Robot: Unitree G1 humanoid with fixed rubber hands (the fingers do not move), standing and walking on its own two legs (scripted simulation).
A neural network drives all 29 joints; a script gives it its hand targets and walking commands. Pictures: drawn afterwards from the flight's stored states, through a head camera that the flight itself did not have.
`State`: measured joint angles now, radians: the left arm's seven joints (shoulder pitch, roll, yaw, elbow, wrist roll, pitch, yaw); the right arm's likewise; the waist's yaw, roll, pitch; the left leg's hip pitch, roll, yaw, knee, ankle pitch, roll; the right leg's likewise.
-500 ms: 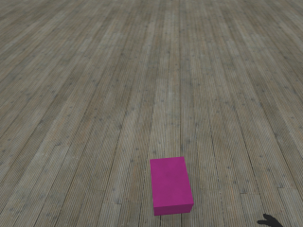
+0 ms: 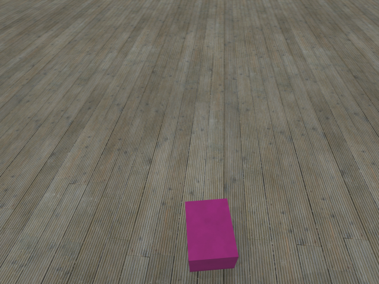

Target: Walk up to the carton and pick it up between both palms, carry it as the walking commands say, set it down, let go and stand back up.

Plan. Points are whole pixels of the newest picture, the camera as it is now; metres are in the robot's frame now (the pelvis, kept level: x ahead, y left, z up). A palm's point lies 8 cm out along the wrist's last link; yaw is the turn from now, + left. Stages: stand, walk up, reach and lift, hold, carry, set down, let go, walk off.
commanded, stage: walk up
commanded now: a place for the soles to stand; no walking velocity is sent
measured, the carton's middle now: (208, 234) +0.50 -0.06 -0.69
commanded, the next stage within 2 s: stand in 1.86 s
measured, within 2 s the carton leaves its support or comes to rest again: neither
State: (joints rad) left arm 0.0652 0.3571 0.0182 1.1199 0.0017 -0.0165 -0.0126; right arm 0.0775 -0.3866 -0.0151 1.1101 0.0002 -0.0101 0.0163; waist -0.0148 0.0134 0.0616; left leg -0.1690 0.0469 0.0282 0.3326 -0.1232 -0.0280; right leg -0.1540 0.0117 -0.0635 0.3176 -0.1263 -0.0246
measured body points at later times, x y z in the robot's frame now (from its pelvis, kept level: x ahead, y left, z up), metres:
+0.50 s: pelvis -0.01 -0.02 -0.01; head +0.03 -0.01 +0.44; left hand +0.09 +0.32 -0.13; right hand +0.12 -0.36 -0.11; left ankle +0.04 +0.13 -0.75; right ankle -0.01 -0.13 -0.73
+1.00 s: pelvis -0.01 -0.06 +0.00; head +0.00 -0.07 +0.45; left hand +0.11 +0.24 -0.11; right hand +0.09 -0.38 -0.13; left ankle +0.00 +0.08 -0.75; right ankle -0.01 -0.15 -0.75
